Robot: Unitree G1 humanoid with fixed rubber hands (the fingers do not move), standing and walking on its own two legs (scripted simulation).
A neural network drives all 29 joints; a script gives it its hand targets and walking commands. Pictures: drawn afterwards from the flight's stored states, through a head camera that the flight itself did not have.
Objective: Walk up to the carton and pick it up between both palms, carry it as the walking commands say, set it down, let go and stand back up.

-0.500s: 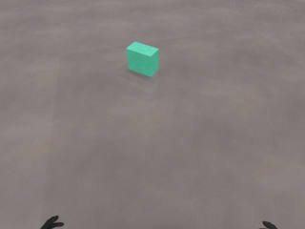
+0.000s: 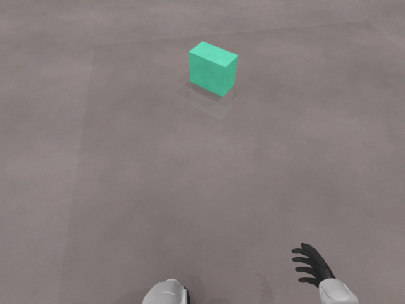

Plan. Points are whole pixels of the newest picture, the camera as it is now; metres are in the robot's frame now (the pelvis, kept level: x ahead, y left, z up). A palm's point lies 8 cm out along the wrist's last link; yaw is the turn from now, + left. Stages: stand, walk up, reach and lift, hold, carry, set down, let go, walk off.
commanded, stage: walk up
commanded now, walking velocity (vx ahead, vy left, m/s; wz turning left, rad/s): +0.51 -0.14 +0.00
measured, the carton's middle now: (212, 69) +1.59 +0.06 -0.63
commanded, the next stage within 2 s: none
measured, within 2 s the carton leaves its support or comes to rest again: neither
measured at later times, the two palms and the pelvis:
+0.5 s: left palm (155, 169) +0.42 +0.18 -0.10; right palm (356, 300) +0.16 -0.30 -0.14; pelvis +0.25 -0.06 +0.00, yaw +1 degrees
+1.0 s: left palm (128, 182) +0.39 +0.25 -0.14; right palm (290, 118) +0.64 -0.21 -0.10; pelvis +0.48 +0.02 +0.00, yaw +0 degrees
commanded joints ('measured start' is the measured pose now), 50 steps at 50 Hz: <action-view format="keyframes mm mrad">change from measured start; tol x32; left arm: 1 -10 111 27 -67 16 -5 0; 17 -519 63 19 -273 6 39 -68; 24 36 338 96 -139 42 0 -4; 50 -33 43 18 -161 9 -12 -1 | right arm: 1 322 -253 -65 76 11 -4 -23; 29 446 -34 -32 122 7 36 2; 43 -6 -25 -11 -44 20 49 48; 50 521 -320 -88 98 12 -11 -16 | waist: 1 -149 109 -188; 45 -58 -241 0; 50 -240 389 -311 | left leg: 1 487 429 -642 -392 -208 126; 19 321 198 -77 -414 144 65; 22 195 117 -35 56 259 30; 25 -215 46 -202 663 -294 -28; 47 292 17 33 -103 13 -69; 50 676 461 -705 -432 -280 90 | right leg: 1 -472 -23 92 458 86 -43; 16 -393 -6 -79 -213 432 39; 23 368 -224 228 -451 254 -90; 25 279 -437 607 -619 86 -130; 40 7 -211 29 -711 341 -95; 46 -26 -165 -43 -598 296 -101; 50 -529 52 2 363 -72 -43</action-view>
